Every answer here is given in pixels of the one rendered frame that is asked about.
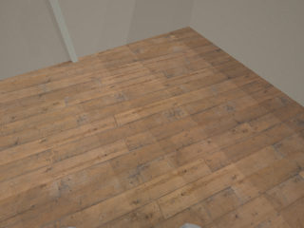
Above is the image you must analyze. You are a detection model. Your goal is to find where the panel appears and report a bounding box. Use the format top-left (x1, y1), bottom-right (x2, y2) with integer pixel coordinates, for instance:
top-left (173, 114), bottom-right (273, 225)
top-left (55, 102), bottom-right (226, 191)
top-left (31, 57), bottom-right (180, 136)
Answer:
top-left (49, 0), bottom-right (78, 63)

